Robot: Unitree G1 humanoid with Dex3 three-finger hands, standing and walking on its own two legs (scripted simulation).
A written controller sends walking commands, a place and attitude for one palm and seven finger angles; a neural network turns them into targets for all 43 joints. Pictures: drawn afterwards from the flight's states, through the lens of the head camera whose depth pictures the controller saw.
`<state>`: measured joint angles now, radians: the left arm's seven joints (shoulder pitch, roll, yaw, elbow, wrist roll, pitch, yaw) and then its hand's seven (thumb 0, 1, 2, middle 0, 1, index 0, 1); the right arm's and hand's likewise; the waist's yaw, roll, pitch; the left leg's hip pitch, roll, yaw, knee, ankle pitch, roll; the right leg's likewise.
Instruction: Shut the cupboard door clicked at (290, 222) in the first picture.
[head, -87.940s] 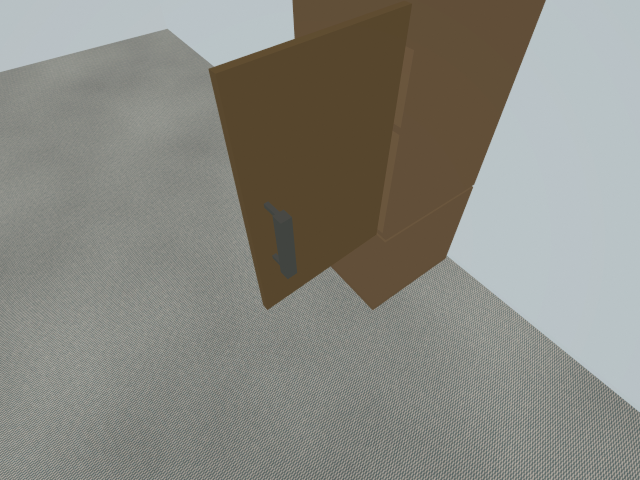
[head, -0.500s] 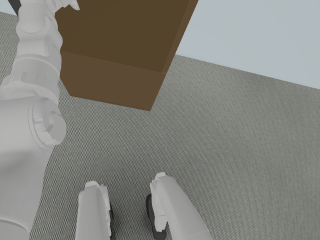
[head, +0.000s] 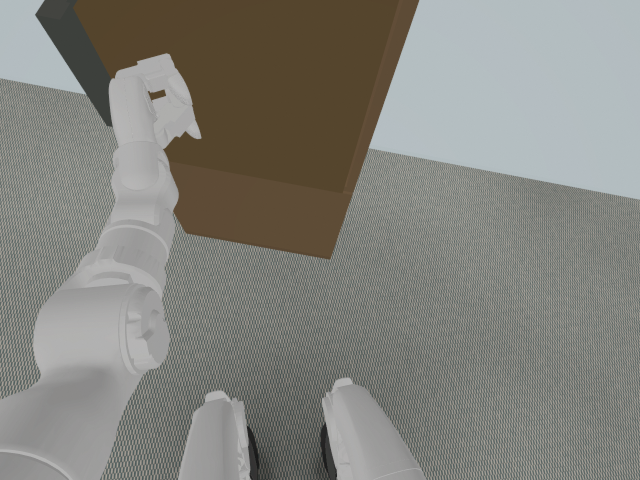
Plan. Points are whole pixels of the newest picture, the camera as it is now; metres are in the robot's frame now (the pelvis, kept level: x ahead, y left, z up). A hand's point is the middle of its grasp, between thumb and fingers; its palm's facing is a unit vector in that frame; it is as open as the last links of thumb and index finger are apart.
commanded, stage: pull the fist back off the door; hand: left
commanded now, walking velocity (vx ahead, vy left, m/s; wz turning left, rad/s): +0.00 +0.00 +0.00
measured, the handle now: (98, 61) +0.64 +0.19 +0.05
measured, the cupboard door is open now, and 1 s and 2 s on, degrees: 0 0 0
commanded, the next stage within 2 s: draw the hand back to the body in 0.22 s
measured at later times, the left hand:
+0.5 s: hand (160, 135) +0.49 +0.10 +0.09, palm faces +0.09 -1.00 -0.03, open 3.1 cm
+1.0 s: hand (2, 268) +0.33 +0.18 +0.17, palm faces +0.09 -0.98 -0.20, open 3.1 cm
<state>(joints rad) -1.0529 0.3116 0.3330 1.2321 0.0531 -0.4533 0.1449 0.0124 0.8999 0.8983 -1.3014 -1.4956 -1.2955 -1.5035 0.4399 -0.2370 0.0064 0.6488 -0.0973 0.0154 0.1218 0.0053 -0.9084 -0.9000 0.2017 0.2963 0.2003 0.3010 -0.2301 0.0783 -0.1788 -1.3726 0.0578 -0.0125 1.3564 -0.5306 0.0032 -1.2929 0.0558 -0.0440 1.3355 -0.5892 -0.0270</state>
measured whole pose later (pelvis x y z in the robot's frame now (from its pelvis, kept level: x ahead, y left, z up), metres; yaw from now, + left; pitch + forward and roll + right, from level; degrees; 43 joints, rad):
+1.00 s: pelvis +0.02 +0.01 +0.11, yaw +2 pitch +6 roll +0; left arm -0.02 0.25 0.05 0.26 -0.08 -0.18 0.03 0.02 0.90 0.90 -1.16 -1.34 -1.15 -1.34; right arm 0.25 -0.24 0.00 0.50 0.05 0.08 -0.07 0.01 -0.91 -0.90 0.20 0.30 0.20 0.30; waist -0.03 0.04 -0.11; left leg -0.53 0.01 0.04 0.78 -0.36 0.02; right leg -0.47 0.02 0.01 0.78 -0.41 -0.01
